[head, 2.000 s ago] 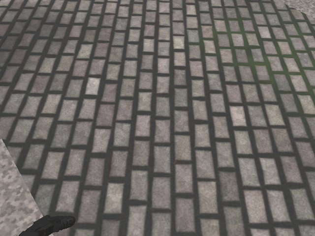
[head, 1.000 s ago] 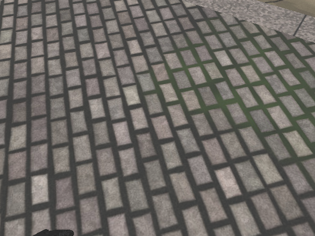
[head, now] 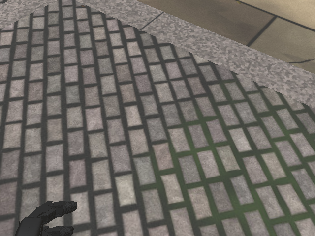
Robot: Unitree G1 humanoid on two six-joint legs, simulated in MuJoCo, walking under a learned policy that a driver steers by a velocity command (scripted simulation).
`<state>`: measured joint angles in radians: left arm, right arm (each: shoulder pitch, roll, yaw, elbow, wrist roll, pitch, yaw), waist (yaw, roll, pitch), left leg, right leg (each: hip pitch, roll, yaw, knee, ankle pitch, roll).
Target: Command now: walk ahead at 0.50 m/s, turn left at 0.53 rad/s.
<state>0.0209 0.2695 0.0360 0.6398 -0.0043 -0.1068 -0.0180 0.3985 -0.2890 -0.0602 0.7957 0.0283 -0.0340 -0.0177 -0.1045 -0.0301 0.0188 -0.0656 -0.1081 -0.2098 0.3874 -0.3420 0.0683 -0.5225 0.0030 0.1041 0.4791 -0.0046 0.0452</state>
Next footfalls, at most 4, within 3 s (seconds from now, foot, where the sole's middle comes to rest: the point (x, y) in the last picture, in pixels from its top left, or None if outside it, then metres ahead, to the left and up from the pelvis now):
0.04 right None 0.19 -0.13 -0.78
0.54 left None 0.42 0.18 -0.78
1.08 right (152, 180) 0.72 -0.04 -0.78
1.52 left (121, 128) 1.03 0.09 -0.78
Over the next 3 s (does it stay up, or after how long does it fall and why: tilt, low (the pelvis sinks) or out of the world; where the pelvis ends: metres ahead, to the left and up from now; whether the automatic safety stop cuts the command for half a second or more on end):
stays up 0.97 0.00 0.00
